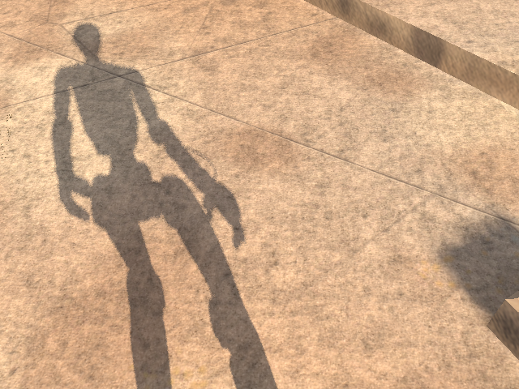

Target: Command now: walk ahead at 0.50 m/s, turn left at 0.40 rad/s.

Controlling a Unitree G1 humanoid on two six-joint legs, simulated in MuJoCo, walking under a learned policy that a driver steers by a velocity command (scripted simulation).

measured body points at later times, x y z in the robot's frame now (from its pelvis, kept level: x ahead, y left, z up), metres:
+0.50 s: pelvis +0.26 +0.08 -0.02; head +0.30 +0.09 +0.43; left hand +0.25 +0.36 -0.15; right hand +0.48 -0.14 -0.12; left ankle +0.31 +0.16 -0.74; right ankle +0.13 -0.10 -0.63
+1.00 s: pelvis +0.54 +0.13 -0.01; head +0.56 +0.14 +0.44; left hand +0.56 +0.45 -0.10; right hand +0.75 -0.07 -0.13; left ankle +0.37 +0.17 -0.66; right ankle +0.66 +0.07 -0.74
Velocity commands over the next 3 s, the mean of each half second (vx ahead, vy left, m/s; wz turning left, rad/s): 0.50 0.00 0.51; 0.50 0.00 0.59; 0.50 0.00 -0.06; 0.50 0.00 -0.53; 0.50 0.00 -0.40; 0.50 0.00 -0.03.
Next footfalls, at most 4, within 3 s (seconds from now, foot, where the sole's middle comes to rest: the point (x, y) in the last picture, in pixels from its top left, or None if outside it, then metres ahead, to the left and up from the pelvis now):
0.42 left None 0.35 0.17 -0.78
0.90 right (249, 312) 0.69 0.10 -0.78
1.38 left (125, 301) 0.73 0.45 -0.78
1.88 right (188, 201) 1.09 0.31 -0.78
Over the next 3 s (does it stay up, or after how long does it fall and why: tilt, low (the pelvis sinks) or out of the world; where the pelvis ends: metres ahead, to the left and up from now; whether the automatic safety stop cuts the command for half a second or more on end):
stays up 1.54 0.39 -0.01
